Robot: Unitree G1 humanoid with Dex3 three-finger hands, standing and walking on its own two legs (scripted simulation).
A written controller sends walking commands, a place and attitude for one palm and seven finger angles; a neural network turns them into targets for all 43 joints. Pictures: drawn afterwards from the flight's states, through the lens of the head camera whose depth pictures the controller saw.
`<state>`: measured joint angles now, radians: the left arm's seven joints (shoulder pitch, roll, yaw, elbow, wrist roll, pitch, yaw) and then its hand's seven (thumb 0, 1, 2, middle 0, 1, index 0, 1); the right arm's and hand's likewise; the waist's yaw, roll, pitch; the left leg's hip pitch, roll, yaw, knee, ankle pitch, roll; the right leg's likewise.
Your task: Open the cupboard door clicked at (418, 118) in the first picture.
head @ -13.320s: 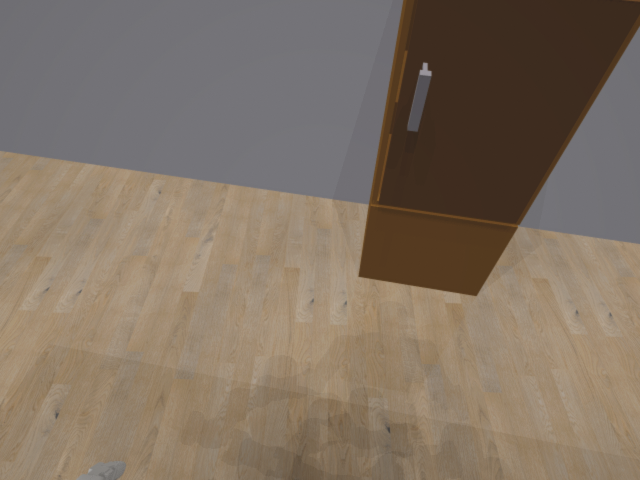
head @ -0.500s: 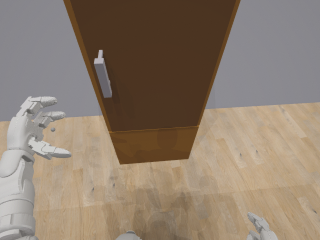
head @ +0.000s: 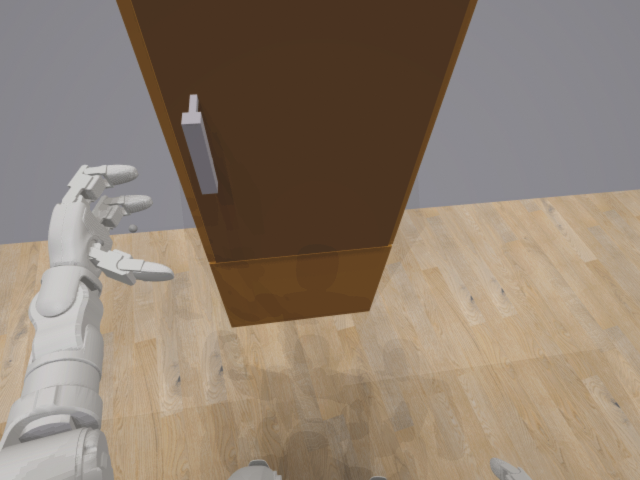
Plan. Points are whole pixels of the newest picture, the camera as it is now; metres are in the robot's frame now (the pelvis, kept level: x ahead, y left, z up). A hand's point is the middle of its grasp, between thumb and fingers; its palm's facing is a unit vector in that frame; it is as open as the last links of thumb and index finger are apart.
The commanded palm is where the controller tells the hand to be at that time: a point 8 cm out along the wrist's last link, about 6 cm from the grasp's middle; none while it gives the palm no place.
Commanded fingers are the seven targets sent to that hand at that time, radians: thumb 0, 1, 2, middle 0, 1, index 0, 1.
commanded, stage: move the hooked fingers beside the handle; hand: left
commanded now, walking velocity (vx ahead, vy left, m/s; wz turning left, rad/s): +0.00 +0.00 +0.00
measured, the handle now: (202, 145) +0.56 +0.19 +0.07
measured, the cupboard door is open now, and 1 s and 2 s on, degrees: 0 0 0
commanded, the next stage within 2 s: slide the fingers in behind the handle in 1.52 s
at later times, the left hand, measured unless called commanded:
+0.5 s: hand (165, 189) +0.46 +0.22 +0.08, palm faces +0.16 -0.99 +0.01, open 14.0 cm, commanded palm +0.44 +0.27 +0.07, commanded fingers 0.00 -0.50 0.30 -0.30 -1.20 -0.30 -1.20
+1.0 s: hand (162, 175) +0.50 +0.24 +0.07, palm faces +0.17 -0.99 +0.01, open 13.9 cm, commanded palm +0.46 +0.28 +0.07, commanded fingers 0.00 -0.50 0.30 -0.30 -1.20 -0.30 -1.20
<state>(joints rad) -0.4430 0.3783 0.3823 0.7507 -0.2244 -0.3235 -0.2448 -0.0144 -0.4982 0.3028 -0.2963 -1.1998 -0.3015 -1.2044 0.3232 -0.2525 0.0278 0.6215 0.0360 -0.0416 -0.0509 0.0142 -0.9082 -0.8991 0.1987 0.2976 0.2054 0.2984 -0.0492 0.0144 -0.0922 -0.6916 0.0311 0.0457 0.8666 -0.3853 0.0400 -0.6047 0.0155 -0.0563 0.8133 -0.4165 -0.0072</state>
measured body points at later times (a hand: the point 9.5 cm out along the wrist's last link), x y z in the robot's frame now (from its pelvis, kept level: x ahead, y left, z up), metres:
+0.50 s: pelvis -0.01 -0.01 -0.01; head +0.08 +0.01 +0.43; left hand +0.45 +0.27 +0.08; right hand +0.02 -0.27 -0.12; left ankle +0.02 +0.09 -0.70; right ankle -0.01 -0.12 -0.70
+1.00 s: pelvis +0.00 -0.01 -0.01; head +0.12 +0.02 +0.42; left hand +0.48 +0.29 +0.07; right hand -0.01 -0.28 -0.12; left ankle +0.02 +0.09 -0.70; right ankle -0.01 -0.12 -0.70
